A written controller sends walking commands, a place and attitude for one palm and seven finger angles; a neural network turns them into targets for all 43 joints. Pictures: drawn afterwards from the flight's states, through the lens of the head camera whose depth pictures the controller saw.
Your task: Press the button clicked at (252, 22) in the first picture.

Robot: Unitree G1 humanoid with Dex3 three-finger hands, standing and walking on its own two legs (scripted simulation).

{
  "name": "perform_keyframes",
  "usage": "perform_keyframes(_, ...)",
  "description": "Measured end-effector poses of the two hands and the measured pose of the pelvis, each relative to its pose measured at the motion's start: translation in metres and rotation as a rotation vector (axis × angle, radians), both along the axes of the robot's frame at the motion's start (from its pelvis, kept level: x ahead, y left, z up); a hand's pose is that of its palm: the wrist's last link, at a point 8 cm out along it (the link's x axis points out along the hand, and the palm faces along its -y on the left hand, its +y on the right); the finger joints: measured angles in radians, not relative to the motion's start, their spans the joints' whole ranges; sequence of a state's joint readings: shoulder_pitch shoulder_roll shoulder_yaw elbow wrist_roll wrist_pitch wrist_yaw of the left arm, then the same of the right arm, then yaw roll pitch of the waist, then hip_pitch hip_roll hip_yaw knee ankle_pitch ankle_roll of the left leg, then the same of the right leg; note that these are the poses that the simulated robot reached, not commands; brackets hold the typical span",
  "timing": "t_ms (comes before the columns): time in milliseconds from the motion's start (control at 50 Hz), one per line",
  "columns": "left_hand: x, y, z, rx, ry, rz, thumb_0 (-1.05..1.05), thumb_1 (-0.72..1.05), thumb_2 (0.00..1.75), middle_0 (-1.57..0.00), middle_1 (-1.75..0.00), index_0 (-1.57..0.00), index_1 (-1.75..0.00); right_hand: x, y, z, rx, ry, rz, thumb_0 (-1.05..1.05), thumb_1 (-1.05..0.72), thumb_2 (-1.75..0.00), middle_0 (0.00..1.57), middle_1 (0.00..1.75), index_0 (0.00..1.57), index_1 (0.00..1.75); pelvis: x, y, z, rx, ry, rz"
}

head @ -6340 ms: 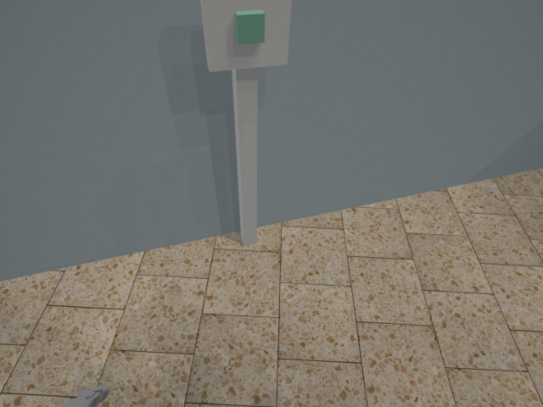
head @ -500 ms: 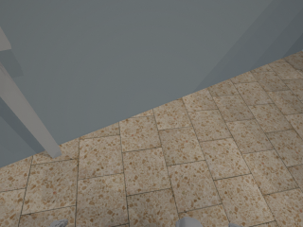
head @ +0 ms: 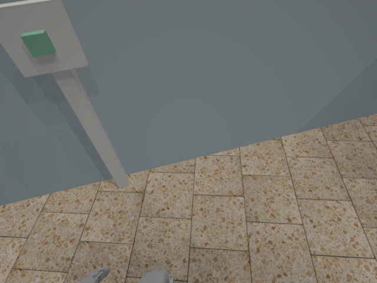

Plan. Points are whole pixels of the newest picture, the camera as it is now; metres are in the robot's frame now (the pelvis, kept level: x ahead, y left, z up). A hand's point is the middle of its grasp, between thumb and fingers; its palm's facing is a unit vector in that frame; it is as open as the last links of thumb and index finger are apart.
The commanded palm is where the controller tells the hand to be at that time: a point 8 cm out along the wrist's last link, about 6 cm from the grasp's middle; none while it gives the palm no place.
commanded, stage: turn to face it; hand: left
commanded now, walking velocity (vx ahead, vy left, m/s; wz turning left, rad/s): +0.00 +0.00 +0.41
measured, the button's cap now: (39, 43) +0.74 +0.45 +0.17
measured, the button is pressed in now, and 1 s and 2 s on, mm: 0 0 0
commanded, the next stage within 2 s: take the last steps up to it in 0.32 s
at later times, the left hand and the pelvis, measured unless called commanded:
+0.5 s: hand out of the picture -0.05 +0.28 -0.18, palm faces +0.24 -0.94 -0.22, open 7.4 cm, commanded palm none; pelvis -0.04 +0.07 +0.00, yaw +10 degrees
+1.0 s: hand out of the picture -0.06 +0.18 -0.16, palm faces +0.30 -0.93 -0.20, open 7.4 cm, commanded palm none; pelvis +0.01 +0.03 +0.01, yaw +14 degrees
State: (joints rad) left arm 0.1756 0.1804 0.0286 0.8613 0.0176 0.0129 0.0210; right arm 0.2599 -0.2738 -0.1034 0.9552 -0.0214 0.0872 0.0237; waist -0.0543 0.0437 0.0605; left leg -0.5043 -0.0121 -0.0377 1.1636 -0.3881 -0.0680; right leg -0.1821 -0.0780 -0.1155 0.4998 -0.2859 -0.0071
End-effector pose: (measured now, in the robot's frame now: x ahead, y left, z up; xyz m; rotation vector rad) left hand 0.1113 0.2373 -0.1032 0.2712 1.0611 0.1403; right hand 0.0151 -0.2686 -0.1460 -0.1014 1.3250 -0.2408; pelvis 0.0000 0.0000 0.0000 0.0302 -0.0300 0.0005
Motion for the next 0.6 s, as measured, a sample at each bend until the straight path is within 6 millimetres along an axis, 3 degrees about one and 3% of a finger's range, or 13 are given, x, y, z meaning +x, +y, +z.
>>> perform_keyframes(140, -0.076, 0.026, -0.020, -0.026, 0.109, 0.141, 0.00, 0.90, 0.90, -0.20, -0.30, -0.20, -0.30, 0.051, 0.015, 0.010, -0.034, -0.040, 0.147, 0.00, -0.91, -0.90, 0.20, 0.30, 0.20, 0.30, -0.009, 0.014, -0.002, -0.003, -0.005, 0.081)
perform_keyframes(240, -0.135, 0.058, -0.048, -0.060, 0.200, 0.248, 0.00, 0.90, 0.90, -0.20, -0.30, -0.20, -0.30, 0.097, 0.052, 0.017, -0.079, -0.135, 0.267, 0.00, -0.91, -0.90, 0.20, 0.30, 0.20, 0.30, -0.016, 0.039, -0.015, -0.033, 0.000, 0.132)
perform_keyframes(300, -0.162, 0.076, -0.059, -0.069, 0.261, 0.298, 0.01, 0.90, 0.90, -0.20, -0.30, -0.20, -0.30, 0.112, 0.078, 0.027, -0.088, -0.195, 0.318, 0.00, -0.91, -0.90, 0.20, 0.30, 0.20, 0.30, -0.021, 0.050, -0.016, -0.032, -0.010, 0.134)
perform_keyframes(360, -0.177, 0.085, -0.056, -0.079, 0.292, 0.320, 0.01, 0.91, 0.90, -0.20, -0.30, -0.20, -0.30, 0.114, 0.097, 0.039, -0.090, -0.228, 0.339, 0.00, -0.91, -0.90, 0.20, 0.30, 0.20, 0.30, -0.025, 0.058, -0.008, -0.053, -0.015, 0.144)
perform_keyframes(460, -0.180, 0.092, -0.044, -0.094, 0.248, 0.333, 0.01, 0.91, 0.90, -0.20, -0.30, -0.19, -0.30, 0.103, 0.120, 0.043, -0.064, -0.223, 0.358, 0.00, -0.91, -0.90, 0.20, 0.30, 0.20, 0.30, -0.034, 0.068, 0.002, -0.068, -0.015, 0.169)
perform_keyframes(600, -0.172, 0.085, -0.035, -0.099, 0.202, 0.310, 0.01, 0.91, 0.90, -0.19, -0.30, -0.19, -0.30, 0.061, 0.124, 0.029, -0.015, -0.175, 0.304, 0.00, -0.92, -0.90, 0.21, 0.30, 0.20, 0.30, -0.038, 0.069, 0.005, -0.053, -0.005, 0.187)
